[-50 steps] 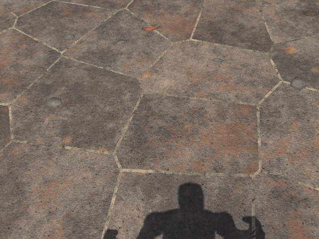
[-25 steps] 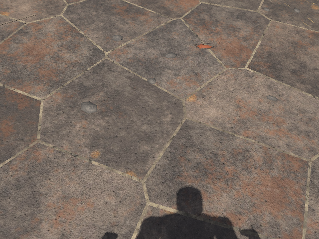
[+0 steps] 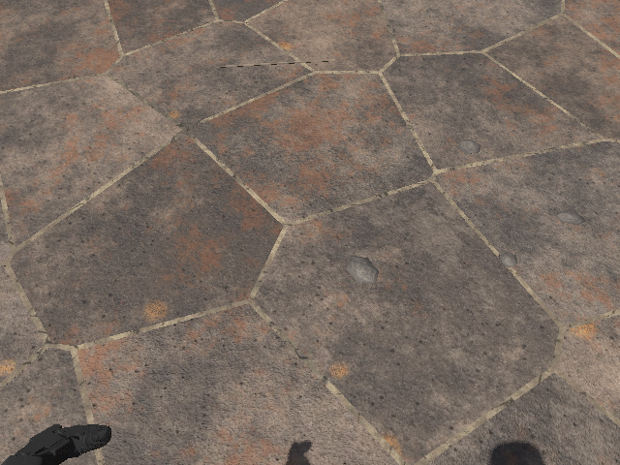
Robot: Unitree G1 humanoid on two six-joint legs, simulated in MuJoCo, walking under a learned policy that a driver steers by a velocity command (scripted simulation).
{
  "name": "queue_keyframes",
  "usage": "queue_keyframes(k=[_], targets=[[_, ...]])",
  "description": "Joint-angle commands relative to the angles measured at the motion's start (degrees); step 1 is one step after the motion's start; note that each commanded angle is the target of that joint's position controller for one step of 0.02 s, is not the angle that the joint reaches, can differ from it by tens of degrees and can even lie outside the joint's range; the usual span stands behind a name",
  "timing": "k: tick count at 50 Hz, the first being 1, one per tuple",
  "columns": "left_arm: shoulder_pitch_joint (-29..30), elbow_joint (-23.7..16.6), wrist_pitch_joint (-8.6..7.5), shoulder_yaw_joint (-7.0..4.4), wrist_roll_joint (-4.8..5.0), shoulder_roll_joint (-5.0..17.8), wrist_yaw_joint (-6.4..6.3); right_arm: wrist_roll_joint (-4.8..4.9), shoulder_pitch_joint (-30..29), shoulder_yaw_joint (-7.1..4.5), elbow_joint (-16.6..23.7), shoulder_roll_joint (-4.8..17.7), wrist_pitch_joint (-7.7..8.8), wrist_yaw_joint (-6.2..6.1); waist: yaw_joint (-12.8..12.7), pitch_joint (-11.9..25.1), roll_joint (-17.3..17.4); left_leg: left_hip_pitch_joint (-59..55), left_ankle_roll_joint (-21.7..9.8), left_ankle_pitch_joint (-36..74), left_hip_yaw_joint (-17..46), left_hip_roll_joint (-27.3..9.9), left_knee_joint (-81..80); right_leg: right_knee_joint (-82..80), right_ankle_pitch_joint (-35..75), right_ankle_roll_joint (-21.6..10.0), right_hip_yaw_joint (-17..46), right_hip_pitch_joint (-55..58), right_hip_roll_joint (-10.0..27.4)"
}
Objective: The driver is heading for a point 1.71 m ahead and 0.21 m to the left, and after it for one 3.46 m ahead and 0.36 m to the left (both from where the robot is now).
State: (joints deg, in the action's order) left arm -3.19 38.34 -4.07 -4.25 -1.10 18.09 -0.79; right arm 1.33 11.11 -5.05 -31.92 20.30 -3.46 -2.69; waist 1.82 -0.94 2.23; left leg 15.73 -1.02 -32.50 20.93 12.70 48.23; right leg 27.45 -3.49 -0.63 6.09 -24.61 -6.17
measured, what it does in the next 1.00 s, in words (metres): walks ahead, turning left: left foot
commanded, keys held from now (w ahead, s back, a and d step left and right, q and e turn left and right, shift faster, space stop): q+shift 0.48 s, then shift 0.04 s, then e+shift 0.02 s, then w+e+shift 0.40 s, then e+shift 0.06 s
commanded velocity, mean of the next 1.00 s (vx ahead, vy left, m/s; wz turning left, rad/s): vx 0.26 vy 0.00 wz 0.41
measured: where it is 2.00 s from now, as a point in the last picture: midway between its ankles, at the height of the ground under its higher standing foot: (307, 299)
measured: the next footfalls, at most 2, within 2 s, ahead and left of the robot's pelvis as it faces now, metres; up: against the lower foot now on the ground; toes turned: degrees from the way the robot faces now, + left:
left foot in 0.44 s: +0.01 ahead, +0.15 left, +0.00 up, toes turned +30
right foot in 1.06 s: +0.43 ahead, +0.03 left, +0.00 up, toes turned +11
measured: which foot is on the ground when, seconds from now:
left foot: up 0.00-0.42, down 0.44-1.00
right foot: down 0.00-0.44, up 0.46-1.00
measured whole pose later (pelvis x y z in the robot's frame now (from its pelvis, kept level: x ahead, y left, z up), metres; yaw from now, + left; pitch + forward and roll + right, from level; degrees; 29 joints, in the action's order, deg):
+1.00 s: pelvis +0.20 +0.07 +0.00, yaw +19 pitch +3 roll +1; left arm -11.9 41.8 1.7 -4.2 -2.2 17.9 6.4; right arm -3.1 22.7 -3.7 -43.8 17.3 4.3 -0.6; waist 0.9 1.9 0.7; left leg -10.1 4.2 -22.9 -12.9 -2.9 11.3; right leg 47.8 -9.2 -3.3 -4.1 -39.1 4.8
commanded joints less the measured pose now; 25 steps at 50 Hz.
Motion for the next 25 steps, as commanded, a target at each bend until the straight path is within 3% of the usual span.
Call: queue_keyframes(k=[1, 2, 3, 5, 7, 10, 13, 16, 19, 21, 22, 23, 24, 25], targets=[[-3.0, -5.2, 0.64, -1.72, 0.45, 4.9, -1.0, 0.22, 6.3, -2.71, 2.7, 11.1, 0.81, 1.5, -0.8, 11.3, -12.7, 18.6, 6.4, -3.9, -7.2, -7.9, 23.5, -4.5, 18.7, -15.1, 25.9, 26.5, 27.0], [-1.3, -5.7, 1.52, -1.34, 0.39, 4.1, -1.49, 0.36, 4.6, -3.0, 2.1, 11.1, 0.18, 1.45, -0.8, 8.6, -8.4, 18.6, 7.0, 0.8, -8.8, -9.4, 25.0, -5.0, 12.3, -12.3, 18.7, 22.3, 22.9], [0.0, -6.2, 2.26, -1.22, 0.37, 4.5, -2.0, 0.31, 3.9, -2.88, 2.3, 10.5, -0.28, 1.3, -0.7, 6.8, -6.6, 18.6, 6.9, 4.1, -10.5, -10.8, 25.9, -6.4, 6.9, -10.9, 14.8, 18.7, 21.3], [0.2, -5.6, 3.07, -1.33, -0.45, 5.7, -2.57, 0.49, 2.8, -1.6, 3.3, 6.6, -0.39, 1.6, -0.9, 3.7, -7.5, 18.4, 6.4, 8.1, -15.9, -12.7, 24.5, -9.5, 6.8, -11.0, 7.4, 13.4, 18.4], [-1.4, -4.7, 3.43, -1.6, -0.7, 6.1, -2.68, 0.58, 1.6, -0.88, 4.2, 4.5, -0.09, 1.59, -2.1, 4.8, -9.7, 19.7, 6.5, 9.3, -18.1, -14.9, 21.6, -11.0, 7.5, -12.4, 3.9, 15.9, 19.1], [-2.3, -3.7, 3.47, -2.19, -0.58, 7.2, -2.31, 0.13, -0.2, -0.87, 4.8, 4.4, 0.12, 1.63, -3.1, 6.7, -9.3, 20.3, 6.8, 10.5, -18.5, -18.1, 17.0, -12.0, 6.5, -14.0, 1.6, 19.3, 22.2], [-0.9, -3.1, 3.61, -2.77, -0.25, 8.4, -1.65, -0.12, -0.5, -0.78, 4.5, 3.8, 0.04, 1.94, -2.8, 6.9, -9.5, 16.6, 6.0, 12.9, -19.9, -19.4, 11.0, -12.6, 3.5, -13.3, -3.0, 17.9, 23.2], [0.2, -2.6, 3.69, -3.27, 0.27, 9.3, -0.79, -0.01, -0.5, -0.87, 4.0, 3.6, -0.32, 2.53, -2.5, 6.4, -10.4, 10.7, 4.5, 13.9, -22.6, -19.0, 3.2, -12.0, 1.3, -11.5, -7.9, 15.8, 23.5], [-0.6, -1.7, 3.5, -3.79, 1.44, 9.8, 0.34, 0.12, -0.4, -1.45, 4.0, 3.9, -1.21, 3.26, -2.0, 6.2, -10.4, 6.0, 2.2, 13.7, -25.0, -17.9, -5.9, -8.8, 0.6, -9.3, -10.3, 17.1, 25.2], [-1.4, -0.7, 3.74, -3.58, 2.48, 8.0, 0.69, 0.15, 4.1, -2.54, 2.4, 4.5, -1.53, 3.12, 0.5, 6.8, -8.0, -2.7, -0.9, 18.5, -26.3, -14.8, -16.5, -1.1, -3.9, -4.7, -14.0, 14.1, 23.5], [-4.2, 0.5, 4.01, -3.07, 2.27, 5.4, 1.06, -0.02, 8.9, -4.07, 1.0, 8.1, -1.33, 2.39, 1.6, 5.4, 0.1, -10.9, -4.3, 28.4, -18.7, -16.8, -23.8, 10.1, -11.2, -0.2, -17.7, 5.6, 19.1], [-4.4, -2.4, 4.24, -2.12, -0.45, 2.6, 1.23, 0.09, 10.2, -5.69, 2.5, 16.5, -0.72, 1.41, -1.3, 3.1, 19.3, -19.1, -12.4, 51.2, 5.2, -31.2, -24.0, 30.4, -35.4, 5.8, -19.8, -15.3, 10.4], [3.2, -5.6, 3.79, -2.28, -0.86, 4.0, 0.4, -2.6, 7.8, -5.28, 4.6, 16.2, 1.48, 2.19, 2.3, 8.3, 14.9, -13.3, -20.0, 44.2, 13.7, -34.2, -27.9, 39.8, -35.5, 5.7, -5.7, -19.5, 6.5], [4.6, -5.7, 3.74, -2.82, 0.63, 6.2, -0.13, -3.0, 5.6, -4.47, 4.1, 13.6, 2.86, 2.62, 1.6, 6.7, 9.5, -12.3, -17.8, 37.7, 7.6, -32.2, -29.7, 42.3, -30.0, 4.0, -3.5, -20.2, 7.6]])
Keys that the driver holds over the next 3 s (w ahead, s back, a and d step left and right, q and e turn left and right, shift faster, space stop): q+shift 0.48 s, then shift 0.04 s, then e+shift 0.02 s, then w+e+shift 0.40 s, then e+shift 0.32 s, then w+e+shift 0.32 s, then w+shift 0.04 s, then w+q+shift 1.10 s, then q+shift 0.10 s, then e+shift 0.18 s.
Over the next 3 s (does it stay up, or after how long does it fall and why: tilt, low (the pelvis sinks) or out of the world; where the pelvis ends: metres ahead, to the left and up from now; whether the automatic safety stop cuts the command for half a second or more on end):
stays up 1.76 0.06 0.01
